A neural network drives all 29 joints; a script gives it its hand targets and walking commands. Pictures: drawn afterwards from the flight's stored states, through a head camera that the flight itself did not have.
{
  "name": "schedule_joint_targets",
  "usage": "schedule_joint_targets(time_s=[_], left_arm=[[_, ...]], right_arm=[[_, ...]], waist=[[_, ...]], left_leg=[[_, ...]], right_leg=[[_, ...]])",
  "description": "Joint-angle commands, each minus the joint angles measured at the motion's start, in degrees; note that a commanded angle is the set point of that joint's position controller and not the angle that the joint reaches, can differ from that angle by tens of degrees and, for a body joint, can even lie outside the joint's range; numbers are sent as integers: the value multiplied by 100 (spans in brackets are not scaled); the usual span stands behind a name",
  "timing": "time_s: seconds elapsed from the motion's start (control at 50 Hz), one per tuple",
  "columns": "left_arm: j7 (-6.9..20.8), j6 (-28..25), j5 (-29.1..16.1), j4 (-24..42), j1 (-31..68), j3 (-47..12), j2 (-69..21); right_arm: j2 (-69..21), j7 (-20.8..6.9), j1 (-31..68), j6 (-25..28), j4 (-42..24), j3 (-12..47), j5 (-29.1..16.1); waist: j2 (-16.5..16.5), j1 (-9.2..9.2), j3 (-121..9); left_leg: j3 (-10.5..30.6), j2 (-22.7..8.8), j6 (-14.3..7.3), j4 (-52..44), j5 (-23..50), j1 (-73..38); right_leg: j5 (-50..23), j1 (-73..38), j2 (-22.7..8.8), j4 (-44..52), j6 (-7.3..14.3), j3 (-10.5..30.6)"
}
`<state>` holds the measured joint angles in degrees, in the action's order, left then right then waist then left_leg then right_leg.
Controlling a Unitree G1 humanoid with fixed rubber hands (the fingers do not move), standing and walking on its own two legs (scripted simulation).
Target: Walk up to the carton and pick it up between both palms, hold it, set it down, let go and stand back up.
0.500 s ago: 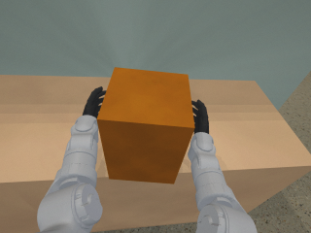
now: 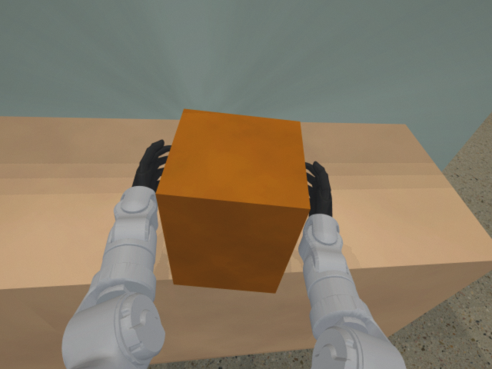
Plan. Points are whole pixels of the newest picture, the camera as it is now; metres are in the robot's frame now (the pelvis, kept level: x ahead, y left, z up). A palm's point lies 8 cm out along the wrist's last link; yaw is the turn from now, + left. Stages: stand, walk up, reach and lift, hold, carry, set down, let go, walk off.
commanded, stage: set down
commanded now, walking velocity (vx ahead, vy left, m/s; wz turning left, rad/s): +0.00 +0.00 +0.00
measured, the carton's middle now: (233, 207) +0.41 -0.01 +0.04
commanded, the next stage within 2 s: none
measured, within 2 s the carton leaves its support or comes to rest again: neither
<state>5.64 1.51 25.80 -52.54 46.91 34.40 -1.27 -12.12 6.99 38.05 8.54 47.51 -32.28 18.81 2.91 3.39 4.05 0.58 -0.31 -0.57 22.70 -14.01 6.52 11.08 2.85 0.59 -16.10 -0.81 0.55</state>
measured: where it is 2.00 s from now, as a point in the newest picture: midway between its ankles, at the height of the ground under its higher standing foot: outside the picture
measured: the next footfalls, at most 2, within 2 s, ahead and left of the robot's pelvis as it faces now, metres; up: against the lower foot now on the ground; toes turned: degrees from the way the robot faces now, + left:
none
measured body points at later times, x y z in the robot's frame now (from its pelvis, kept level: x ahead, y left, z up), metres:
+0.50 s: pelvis +0.00 +0.00 +0.00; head +0.02 +0.03 +0.45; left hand +0.43 +0.14 +0.08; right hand +0.38 -0.15 +0.08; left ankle -0.02 +0.11 -0.75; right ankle -0.02 -0.13 -0.75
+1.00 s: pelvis +0.00 +0.00 +0.00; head +0.06 +0.02 +0.44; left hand +0.46 +0.17 +0.06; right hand +0.41 -0.16 +0.04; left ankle -0.02 +0.11 -0.75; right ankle -0.02 -0.13 -0.75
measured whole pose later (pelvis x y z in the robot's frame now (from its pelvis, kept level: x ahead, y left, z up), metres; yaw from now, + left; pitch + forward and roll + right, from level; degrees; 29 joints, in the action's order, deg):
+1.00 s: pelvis +0.00 +0.00 +0.00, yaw +0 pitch +11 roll -1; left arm -0.1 -13.2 2.3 -75.5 53.1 11.8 12.9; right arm -0.4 11.5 45.6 18.7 68.8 -13.8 3.5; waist 0.5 3.4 -3.7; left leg 0.4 -0.3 -0.6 24.4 -13.0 21.8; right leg 10.6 18.7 0.6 -18.9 -0.8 0.7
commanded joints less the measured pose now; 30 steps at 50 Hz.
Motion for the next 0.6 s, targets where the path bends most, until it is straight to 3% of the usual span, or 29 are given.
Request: schedule_joint_targets(time_s=[0.0,0.02,0.04,0.06,0.08,0.14,0.18,0.22,0.26,0.32,0.36,0.4,0.46,0.52,0.56,0.58], left_arm=[[595,-331,122,-272,2588,-1078,-2136],[610,-325,123,-281,2519,-1004,-2162],[625,-326,117,-261,2561,-1093,-2214],[599,-355,86,-307,2537,-1146,-2269],[580,-371,135,-264,2487,-1152,-2370],[590,-406,102,-355,2532,-1006,-2150],[628,-353,194,-356,2458,-962,-2141],[615,-343,194,-278,2454,-977,-2230],[580,-357,217,-310,2440,-942,-2236],[610,-341,230,-330,2342,-883,-2180],[625,-370,222,-334,2411,-899,-2140],[619,-405,318,-288,2366,-811,-2077],[578,-391,390,-331,2426,-596,-1881],[437,-482,270,-160,2380,-616,-1249],[222,-508,107,-10,2346,-570,-374],[116,-507,158,-199,2157,-417,-164]], right_arm=[[-2451,-832,2779,314,-384,1413,972],[-2425,-843,2834,280,-367,1368,958],[-2387,-845,2854,305,-405,1292,1012],[-2408,-874,2905,378,-534,1363,990],[-2450,-871,2704,368,-301,1346,1011],[-2424,-877,2759,326,-383,1370,1041],[-2367,-855,2725,324,-343,1303,1065],[-2331,-867,2625,292,-245,1202,1012],[-2304,-891,2704,339,-418,1218,1056],[-2310,-874,2554,293,-309,1208,1099],[-2282,-877,2573,289,-365,1208,1087],[-2408,-894,2442,254,-298,1238,1098],[-2159,-877,2402,209,-160,966,1204],[-1573,-705,2244,254,-147,885,1069],[-646,-501,2106,227,-26,637,800],[-645,-463,2077,223,63,778,715]], waist=[[-527,-315,-2141],[-461,-348,-2000],[-551,-238,-2037],[-617,-346,-2164],[-560,-314,-2105],[-407,-401,-2063],[-392,-343,-1794],[-626,-215,-1893],[-595,-370,-1859],[-369,-301,-1667],[-532,-239,-1786],[-409,-350,-1718],[-453,-275,-1512],[-370,-267,-1538],[-581,-82,-1614],[-513,-361,-1513]], left_leg=[[-848,119,81,-461,1845,149],[-858,110,60,-526,1733,107],[-838,106,65,-549,1620,99],[-823,83,101,-516,1770,106],[-779,60,126,-462,1986,48],[-857,112,51,-474,1767,121],[-829,93,29,-481,1728,226],[-777,77,52,-513,1675,57],[-790,70,86,-477,1799,46],[-807,78,-9,-529,1592,191],[-757,87,19,-511,1610,186],[-796,102,-29,-543,1512,216],[-770,98,-25,-584,1385,198],[-755,95,-45,-492,1560,197],[-723,82,21,-446,1581,77],[-727,80,-27,-437,1461,163]], right_leg=[[-2153,-610,34,-291,-306,-510],[-1989,-607,42,-237,-311,-494],[-1804,-535,45,-204,-288,-532],[-1802,-475,55,-232,-269,-545],[-1869,-443,88,-252,-254,-574],[-1980,-526,50,-229,-302,-491],[-1860,-506,64,-233,-302,-508],[-1512,-365,76,-177,-259,-552],[-1543,-238,70,-183,-252,-537],[-1622,-363,71,-177,-281,-520],[-1658,-394,56,-204,-260,-511],[-1606,-398,45,-156,-281,-478],[-1304,-227,30,-144,-265,-511],[-1641,-210,26,-164,-299,-424],[-1475,-96,54,-201,-282,-439],[-1353,-40,25,-156,-297,-398]])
